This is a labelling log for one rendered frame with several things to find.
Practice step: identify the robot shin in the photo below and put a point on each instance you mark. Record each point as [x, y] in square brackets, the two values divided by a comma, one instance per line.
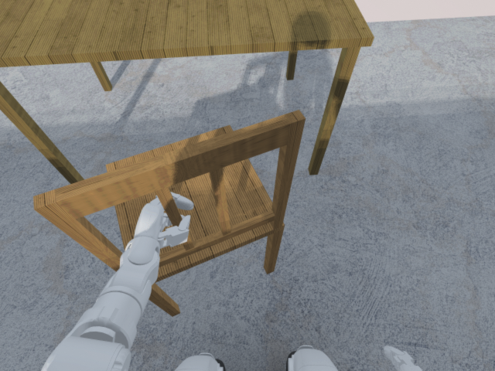
[304, 347]
[206, 354]

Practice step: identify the right robot shin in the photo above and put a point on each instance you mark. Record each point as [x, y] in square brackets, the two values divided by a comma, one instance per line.
[304, 347]

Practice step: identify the table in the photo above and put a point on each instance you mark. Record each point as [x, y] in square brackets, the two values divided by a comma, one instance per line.
[44, 32]

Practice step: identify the robot left forearm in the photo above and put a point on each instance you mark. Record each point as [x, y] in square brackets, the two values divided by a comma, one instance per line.
[119, 307]

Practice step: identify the robot left upper arm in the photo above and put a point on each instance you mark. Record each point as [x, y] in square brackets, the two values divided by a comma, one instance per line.
[82, 354]

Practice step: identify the right robot hand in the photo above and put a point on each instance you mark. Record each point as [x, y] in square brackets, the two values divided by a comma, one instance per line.
[401, 360]

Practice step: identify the left robot shin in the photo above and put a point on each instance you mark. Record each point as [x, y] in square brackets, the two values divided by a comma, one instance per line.
[206, 354]

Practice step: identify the chair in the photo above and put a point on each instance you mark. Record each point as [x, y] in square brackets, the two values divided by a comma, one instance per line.
[231, 206]

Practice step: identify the left robot hand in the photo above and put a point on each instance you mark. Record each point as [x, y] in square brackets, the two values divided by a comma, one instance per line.
[152, 221]

